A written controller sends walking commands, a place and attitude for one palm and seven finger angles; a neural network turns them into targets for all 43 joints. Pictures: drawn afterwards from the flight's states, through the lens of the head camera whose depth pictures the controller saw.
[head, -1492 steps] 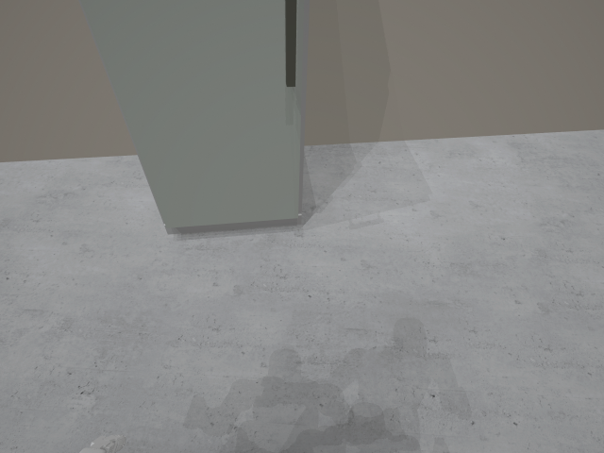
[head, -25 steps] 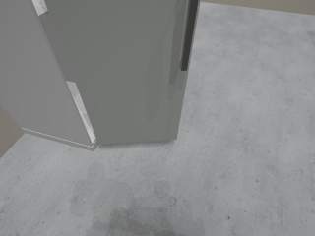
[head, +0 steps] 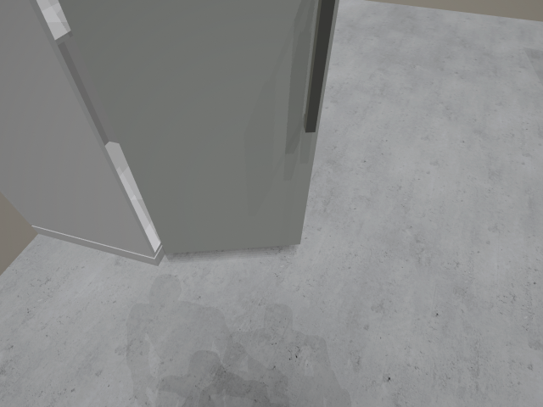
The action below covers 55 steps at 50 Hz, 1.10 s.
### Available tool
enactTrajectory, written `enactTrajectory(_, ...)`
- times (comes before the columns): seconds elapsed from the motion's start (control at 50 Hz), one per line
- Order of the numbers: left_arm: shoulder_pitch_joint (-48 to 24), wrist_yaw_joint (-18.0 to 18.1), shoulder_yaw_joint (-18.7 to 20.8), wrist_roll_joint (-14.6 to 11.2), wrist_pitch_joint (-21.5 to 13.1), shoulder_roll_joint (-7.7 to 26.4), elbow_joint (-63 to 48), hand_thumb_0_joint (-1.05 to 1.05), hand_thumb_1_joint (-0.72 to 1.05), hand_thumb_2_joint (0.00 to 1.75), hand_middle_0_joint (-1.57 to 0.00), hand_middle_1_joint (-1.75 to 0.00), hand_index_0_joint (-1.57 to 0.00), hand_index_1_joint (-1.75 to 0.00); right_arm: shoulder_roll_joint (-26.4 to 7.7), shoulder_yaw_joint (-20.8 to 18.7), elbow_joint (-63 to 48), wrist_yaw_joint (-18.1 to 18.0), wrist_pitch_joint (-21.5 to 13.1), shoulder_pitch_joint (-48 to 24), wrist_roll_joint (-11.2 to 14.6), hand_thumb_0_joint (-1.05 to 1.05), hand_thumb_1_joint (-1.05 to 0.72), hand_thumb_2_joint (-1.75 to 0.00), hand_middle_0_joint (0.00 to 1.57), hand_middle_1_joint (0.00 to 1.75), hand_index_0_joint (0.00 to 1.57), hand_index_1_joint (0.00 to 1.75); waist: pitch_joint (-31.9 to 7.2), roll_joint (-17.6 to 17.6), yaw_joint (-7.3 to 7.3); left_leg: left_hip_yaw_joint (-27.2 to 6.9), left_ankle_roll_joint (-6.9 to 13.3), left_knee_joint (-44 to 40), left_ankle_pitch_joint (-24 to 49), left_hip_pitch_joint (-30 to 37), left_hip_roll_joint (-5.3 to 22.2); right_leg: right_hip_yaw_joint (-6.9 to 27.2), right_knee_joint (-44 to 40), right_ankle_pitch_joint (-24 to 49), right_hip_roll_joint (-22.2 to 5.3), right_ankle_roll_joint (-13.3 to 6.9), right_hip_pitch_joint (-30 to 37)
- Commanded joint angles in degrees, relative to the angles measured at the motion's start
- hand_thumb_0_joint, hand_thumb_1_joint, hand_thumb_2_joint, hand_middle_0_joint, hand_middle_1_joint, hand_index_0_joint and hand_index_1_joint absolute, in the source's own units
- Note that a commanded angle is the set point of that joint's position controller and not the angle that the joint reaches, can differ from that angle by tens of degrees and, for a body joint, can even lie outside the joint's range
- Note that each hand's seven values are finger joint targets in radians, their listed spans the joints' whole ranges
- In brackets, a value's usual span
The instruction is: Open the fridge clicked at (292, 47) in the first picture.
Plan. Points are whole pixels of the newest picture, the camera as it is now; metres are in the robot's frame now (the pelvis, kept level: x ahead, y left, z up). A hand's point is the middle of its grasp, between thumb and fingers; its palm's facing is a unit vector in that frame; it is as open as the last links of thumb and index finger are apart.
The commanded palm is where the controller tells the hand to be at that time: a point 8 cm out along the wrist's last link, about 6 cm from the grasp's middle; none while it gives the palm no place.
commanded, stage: let the arm hang, fingers relaxed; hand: right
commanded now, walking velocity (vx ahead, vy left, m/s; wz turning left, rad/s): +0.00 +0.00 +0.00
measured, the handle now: (317, 53) +0.79 -0.04 +0.14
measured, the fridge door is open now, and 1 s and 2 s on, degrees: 69 69 69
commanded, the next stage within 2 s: look to check the result in 0.32 s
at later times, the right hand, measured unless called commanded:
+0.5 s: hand out of the picture +0.01 -0.18 -0.18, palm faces -0.01 +0.98 -0.19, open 7.3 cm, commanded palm none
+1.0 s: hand out of the picture +0.02 -0.19 -0.18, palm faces -0.01 +0.98 -0.20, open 7.3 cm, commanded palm none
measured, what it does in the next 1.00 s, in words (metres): stands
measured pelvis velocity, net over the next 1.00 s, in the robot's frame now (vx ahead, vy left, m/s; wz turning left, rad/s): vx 0.00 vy -0.01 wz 0.02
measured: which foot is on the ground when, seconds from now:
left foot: down 0.00-1.00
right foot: down 0.00-1.00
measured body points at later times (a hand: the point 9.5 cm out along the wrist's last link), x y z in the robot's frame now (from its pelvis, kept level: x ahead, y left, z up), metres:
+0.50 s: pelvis +0.00 -0.01 +0.00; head +0.02 -0.01 +0.45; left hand +0.00 +0.21 -0.16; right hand +0.01 -0.23 -0.16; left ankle -0.01 +0.11 -0.74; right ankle +0.00 -0.11 -0.74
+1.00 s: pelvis +0.00 -0.01 +0.00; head +0.02 -0.01 +0.45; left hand +0.01 +0.22 -0.16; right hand +0.02 -0.24 -0.16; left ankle -0.01 +0.11 -0.74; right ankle +0.00 -0.11 -0.74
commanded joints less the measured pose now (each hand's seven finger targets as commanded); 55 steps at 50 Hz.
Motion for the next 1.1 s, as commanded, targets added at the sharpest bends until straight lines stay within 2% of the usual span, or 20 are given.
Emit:
enactTrajectory(0.0, 3.23, 0.04, 0.72, -0.05, -0.97, 5.07, -1.07, 0.0, 0.9, 0.9, -0.2, -0.3, -0.2, -0.3, -5.91, -1.06, -0.92, -0.1, -0.91, 2.91, 0.44, 0.0, -0.9, -0.9, 0.2, 0.3, 0.2, 0.3, 0.49, -0.81, -0.6, -5.19, 1.1, -3.1, 7.85, 0.38, 5.89, 5.17, -4.63, 8.12, -5.69, -0.44, -0.77)
enactTrajectory(0.12, 3.44, 0.04, 0.76, -0.08, -1.1, 5.24, -0.97, 0.0, 0.9, 0.9, -0.2, -0.3, -0.2, -0.3, -6.02, -1.13, -1.28, -0.06, -0.9, 2.41, 0.45, 0.0, -0.9, -0.9, 0.2, 0.3, 0.2, 0.3, 1.17, -0.09, -0.65, -5.22, 0.98, -3.07, 7.45, 0.18, 5.85, 5.22, -5.14, 7.99, -5.82, -0.62, -0.75)
enactTrajectory(0.2, 3.78, 0.08, 0.8, -0.14, -1.3, 5.18, -0.87, 0.0, 0.9, 0.9, -0.2, -0.3, -0.2, -0.3, -6.09, -1.22, -1.44, -0.09, -0.99, 2.73, 0.45, 0.0, -0.9, -0.9, 0.2, 0.3, 0.2, 0.3, -0.34, -0.04, -0.6, -5.09, 0.96, -2.64, 8.83, 0.91, 5.99, 5.14, -4.76, 9.84, -5.83, -0.79, 0.26)
enactTrajectory(0.24, 3.71, 0.13, 0.87, -0.21, -1.3, 5.55, -1.07, 0.0, 0.9, 0.9, -0.2, -0.3, -0.2, -0.3, -6.05, -1.19, -1.45, -0.17, -1.05, 2.94, 0.4, 0.0, -0.9, -0.9, 0.2, 0.3, 0.2, 0.3, -0.43, 0.98, -0.6, -5.02, 0.99, -2.34, 9.75, 0.63, 5.89, 5.22, -4.44, 11.12, -5.88, -0.89, 0.93)
enactTrajectory(0.34, 3.81, 0.16, 0.85, -0.32, -1.3, 5.51, -1.01, 0.0, 0.9, 0.9, -0.2, -0.3, -0.2, -0.3, -6.14, -1.14, -1.26, -0.21, -1.07, 3.57, 0.36, 0.0, -0.9, -0.9, 0.2, 0.3, 0.2, 0.3, -0.57, 0.43, -0.48, -5.29, 1.01, -2.55, 9.67, 0.4, 5.91, 5.01, -4.38, 11.31, -5.94, -1.05, 1.69)
enactTrajectory(0.46, 3.57, 0.18, 0.87, -0.3, -1.07, 5.18, -0.83, 0.0, 0.9, 0.9, -0.2, -0.3, -0.2, -0.3, -5.51, -0.92, -0.6, -0.22, -1.0, 4.13, 0.31, 0.0, -0.9, -0.9, 0.2, 0.3, 0.2, 0.3, 1.26, 0.48, -0.23, -5.66, 0.97, -3.46, 7.49, -0.82, 5.88, 4.84, -4.92, 8.34, -5.78, -1.04, 1.44)
enactTrajectory(0.62, 3.29, 0.28, 0.95, -0.3, -1.26, 5.58, -0.9, 0.0, 0.9, 0.9, -0.2, -0.3, -0.2, -0.3, -5.3, -0.88, -0.25, -0.21, -1.18, 4.91, 0.29, 0.0, -0.9, -0.9, 0.2, 0.3, 0.2, 0.3, 0.3, 0.41, -0.19, -5.89, 0.97, -3.48, 8.08, -0.8, 5.83, 4.75, -4.86, 8.63, -5.84, -1.17, 2.39)
enactTrajectory(0.82, 2.88, 0.33, 1.11, -0.35, -1.5, 6.47, -1.08, 0.0, 0.9, 0.9, -0.2, -0.3, -0.2, -0.3, -6.03, -1.08, -0.41, -0.2, -1.3, 4.36, 0.25, 0.0, -0.9, -0.9, 0.2, 0.3, 0.2, 0.3, 0.2, 0.24, -0.25, -5.79, 1.01, -3.32, 9.53, -0.22, 5.97, 4.81, -4.99, 10.4, -6.06, -1.2, 2.87)
enactTrajectory(1.08, 1.79, 0.06, 1.16, -0.29, -1.4, 7.65, -1.09, 0.0, 0.9, 0.9, -0.2, -0.3, -0.2, -0.3, -7.79, -1.24, -1.15, 0.0, -1.37, 2.23, 0.31, 0.0, -0.9, -0.9, 0.2, 0.3, 0.2, 0.3, 0.87, 0.72, -0.33, -5.95, 1.1, -4.2, 8.35, 0.23, 6.13, 5.08, -5.78, 8.71, -6.05, -1.03, 2.14)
